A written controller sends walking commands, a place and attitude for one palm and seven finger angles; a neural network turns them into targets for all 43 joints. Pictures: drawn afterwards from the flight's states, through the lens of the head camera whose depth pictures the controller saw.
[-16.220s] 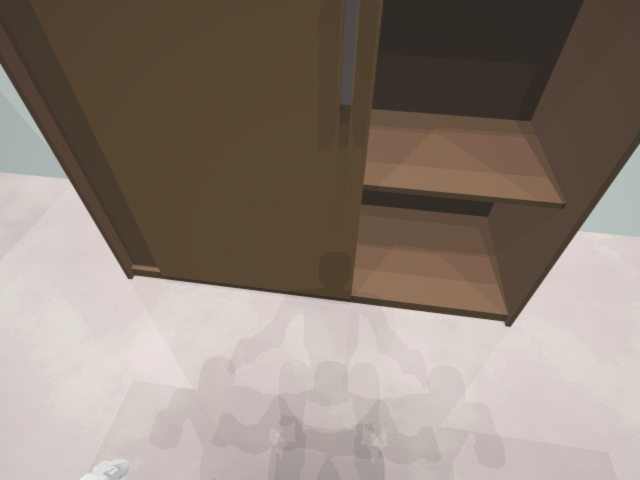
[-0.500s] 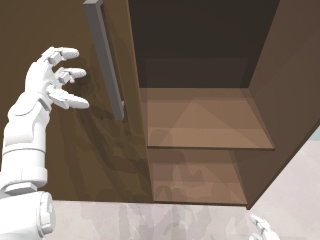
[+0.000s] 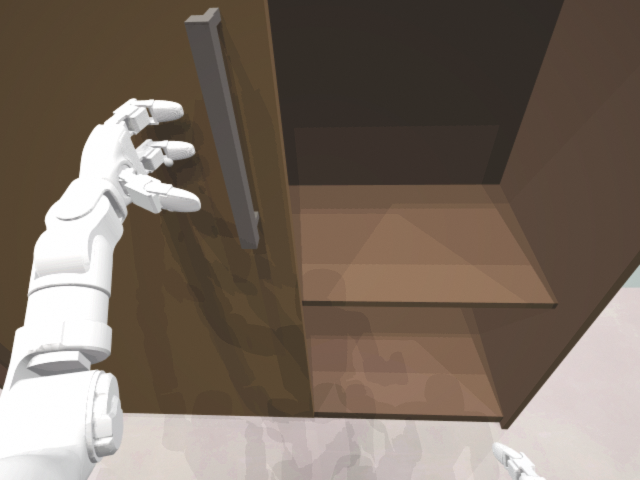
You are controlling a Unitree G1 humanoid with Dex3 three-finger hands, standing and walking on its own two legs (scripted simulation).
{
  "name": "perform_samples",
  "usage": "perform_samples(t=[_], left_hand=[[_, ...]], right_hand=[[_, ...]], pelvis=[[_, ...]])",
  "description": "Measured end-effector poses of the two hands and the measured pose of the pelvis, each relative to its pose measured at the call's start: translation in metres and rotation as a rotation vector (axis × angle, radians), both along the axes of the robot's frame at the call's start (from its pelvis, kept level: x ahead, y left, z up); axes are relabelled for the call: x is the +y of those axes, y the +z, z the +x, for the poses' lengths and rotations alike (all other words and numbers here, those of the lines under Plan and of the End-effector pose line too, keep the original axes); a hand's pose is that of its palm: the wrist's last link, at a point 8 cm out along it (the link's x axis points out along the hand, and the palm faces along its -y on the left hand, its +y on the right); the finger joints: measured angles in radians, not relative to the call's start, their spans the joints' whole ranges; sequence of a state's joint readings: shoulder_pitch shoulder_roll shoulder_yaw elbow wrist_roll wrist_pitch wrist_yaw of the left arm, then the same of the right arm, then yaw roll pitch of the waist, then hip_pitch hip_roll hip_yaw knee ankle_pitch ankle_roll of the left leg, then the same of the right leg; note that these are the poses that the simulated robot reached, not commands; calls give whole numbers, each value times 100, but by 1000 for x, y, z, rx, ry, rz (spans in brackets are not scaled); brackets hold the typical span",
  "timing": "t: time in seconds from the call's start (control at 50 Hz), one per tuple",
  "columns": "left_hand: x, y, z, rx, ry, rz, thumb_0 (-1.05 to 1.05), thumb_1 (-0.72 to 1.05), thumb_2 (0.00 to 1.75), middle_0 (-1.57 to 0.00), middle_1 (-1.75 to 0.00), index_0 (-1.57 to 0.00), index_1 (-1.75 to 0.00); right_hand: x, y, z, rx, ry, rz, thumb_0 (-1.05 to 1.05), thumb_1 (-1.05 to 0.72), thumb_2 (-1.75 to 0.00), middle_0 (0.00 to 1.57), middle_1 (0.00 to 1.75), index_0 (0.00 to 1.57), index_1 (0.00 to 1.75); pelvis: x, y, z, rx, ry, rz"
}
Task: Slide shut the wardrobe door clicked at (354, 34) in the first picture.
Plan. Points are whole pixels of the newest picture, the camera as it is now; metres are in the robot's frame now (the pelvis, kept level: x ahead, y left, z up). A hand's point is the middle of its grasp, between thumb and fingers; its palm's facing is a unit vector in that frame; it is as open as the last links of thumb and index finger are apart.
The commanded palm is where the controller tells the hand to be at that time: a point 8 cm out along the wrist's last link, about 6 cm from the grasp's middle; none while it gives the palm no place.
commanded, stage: move the hooked fingers beside the handle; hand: left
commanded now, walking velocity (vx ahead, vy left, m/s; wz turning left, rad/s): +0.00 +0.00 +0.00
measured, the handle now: (234, 146) +0.45 +0.13 +0.23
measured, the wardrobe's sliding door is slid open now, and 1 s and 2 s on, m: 0.57 0.57 0.57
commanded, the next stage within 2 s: none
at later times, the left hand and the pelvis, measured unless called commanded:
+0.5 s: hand (181, 180) +0.40 +0.19 +0.21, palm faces +0.05 -1.00 -0.05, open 13.8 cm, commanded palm +0.38 +0.24 +0.22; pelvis -0.01 -0.01 +0.00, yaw +0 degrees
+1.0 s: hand (177, 183) +0.40 +0.20 +0.20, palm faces +0.07 -1.00 -0.04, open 13.9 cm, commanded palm +0.39 +0.24 +0.22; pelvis -0.01 -0.02 +0.00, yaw +0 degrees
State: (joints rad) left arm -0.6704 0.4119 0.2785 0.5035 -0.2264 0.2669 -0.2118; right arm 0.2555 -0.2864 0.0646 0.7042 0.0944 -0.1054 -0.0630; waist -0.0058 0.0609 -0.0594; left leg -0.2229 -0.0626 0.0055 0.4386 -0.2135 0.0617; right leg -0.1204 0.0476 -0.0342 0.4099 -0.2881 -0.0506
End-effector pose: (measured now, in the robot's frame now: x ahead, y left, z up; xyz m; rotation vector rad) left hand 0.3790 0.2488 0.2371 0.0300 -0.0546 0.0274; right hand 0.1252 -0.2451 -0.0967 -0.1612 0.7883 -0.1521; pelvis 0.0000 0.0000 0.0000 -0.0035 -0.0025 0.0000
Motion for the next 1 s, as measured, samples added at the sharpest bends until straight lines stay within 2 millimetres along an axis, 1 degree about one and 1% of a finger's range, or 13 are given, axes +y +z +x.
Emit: perform_samples(t=[0.08, 0.12, 0.18, 0.26, 0.32, 0.44, 0.54, 0.62, 0.68, 0.74, 0.8, 0.92, 1.0], left_hand=[[-4, -31, 2, 112, 0, -22, -1, -50, 30, -30, -120, -30, -120], [-7, -39, 0, 107, 10, -10, -1, -50, 30, -30, -120, -30, -120], [-10, -30, -1, 23, 26, -2, -1, -50, 30, -30, -120, -30, -120], [-8, 5, 1, -97, 35, 0, -2, -50, 30, -30, -120, -30, -120], [-4, 12, 5, -51, 25, -3, -1, -50, 30, -34, -123, -30, -120], [1, -10, 5, 71, 28, -7, -1, -50, 30, -34, -123, -33, -123], [-14, -30, 0, 62, 9, 6, -1, -50, 30, -32, -121, -32, -122], [-23, -15, -1, -30, 4, -12, -1, -50, 30, -31, -120, -31, -121], [-20, 1, 3, -63, 23, -10, -1, -50, 30, -31, -120, -31, -121], [-14, 5, 7, -25, 16, -18, -1, -50, 30, -36, -123, -30, -121], [-6, 0, 8, 24, 21, -20, -1, -50, 30, -37, -124, -32, -122], [6, -33, 1, 112, 58, 6, -1, -50, 30, -34, -122, -32, -122], [0, -31, 1, 41, 41, 4, -1, -50, 30, -32, -121, -31, -121]], right_hand=[[-1, 1, 2, 2, -3, -7, 2, -90, -90, 20, 30, 20, 30], [-2, 3, 3, -9, -2, -11, 2, -90, -90, 20, 30, 20, 30], [-1, 7, 5, -25, 3, -21, 2, -90, -90, 20, 30, 20, 30], [0, 9, 8, -37, 2, -22, 2, -90, -90, 20, 30, 20, 30], [-1, 7, 9, -31, 1, -13, 2, -90, -90, 20, 30, 20, 30], [-5, 2, 6, -3, 7, -2, 2, -90, -90, 20, 30, 20, 30], [-7, 0, 2, 0, 11, -3, 2, -90, -90, 20, 30, 20, 30], [-8, 3, 2, -15, 5, -6, 2, -90, -90, 20, 30, 20, 30], [-10, 5, 3, -28, -7, -4, 2, -90, -90, 20, 30, 20, 30], [-13, 4, 2, -26, -20, 0, 2, -90, -90, 20, 30, 20, 30], [-18, 3, -1, -15, -28, 1, 2, -90, -90, 20, 30, 20, 30], [-27, -1, -8, 16, -31, -14, 2, -90, -90, 20, 30, 20, 30], [-30, -1, -11, 35, -19, -37, 2, -90, -90, 20, 30, 20, 30]], pelvis=[[1, 0, -3, 7, 2, -1], [1, 0, -4, 5, -2, -1], [1, 1, -4, -2, -7, 1], [-1, 1, -1, -12, -8, 3], [-2, 1, 0, -10, -3, 2], [-5, 0, -4, 9, 8, 1], [-6, 0, -6, 7, 6, 2], [-9, 1, -3, -5, -5, 5], [-11, 1, -2, -10, -11, 6], [-14, 0, -1, -5, -14, 6], [-16, 0, -2, 6, -13, 6], [-18, -1, -5, 19, -5, 4], [-18, -1, -5, 13, 2, 3]])
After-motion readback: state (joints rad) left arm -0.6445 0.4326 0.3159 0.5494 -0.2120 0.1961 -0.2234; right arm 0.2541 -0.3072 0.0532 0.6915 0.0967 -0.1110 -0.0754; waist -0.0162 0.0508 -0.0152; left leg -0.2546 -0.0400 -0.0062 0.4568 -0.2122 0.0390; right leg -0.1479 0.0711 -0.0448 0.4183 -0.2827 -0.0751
